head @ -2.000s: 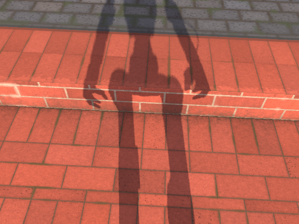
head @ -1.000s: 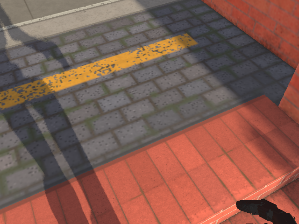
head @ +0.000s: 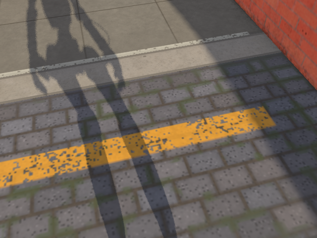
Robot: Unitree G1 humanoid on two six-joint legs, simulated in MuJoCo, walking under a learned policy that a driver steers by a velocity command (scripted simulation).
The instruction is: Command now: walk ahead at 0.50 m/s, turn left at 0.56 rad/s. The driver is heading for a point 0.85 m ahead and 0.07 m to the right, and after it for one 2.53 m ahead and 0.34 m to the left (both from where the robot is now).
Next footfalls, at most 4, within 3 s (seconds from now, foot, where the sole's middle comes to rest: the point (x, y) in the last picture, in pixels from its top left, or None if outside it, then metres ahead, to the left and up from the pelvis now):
0.42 right None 0.42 -0.07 -0.68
0.94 left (140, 189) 0.69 0.12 -0.68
1.38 right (210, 160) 0.84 -0.20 -0.68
1.78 left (152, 163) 0.82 0.07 -0.68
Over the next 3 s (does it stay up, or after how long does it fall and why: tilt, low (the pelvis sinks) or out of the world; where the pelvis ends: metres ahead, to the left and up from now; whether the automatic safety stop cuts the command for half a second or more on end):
stays up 0.73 -0.01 0.10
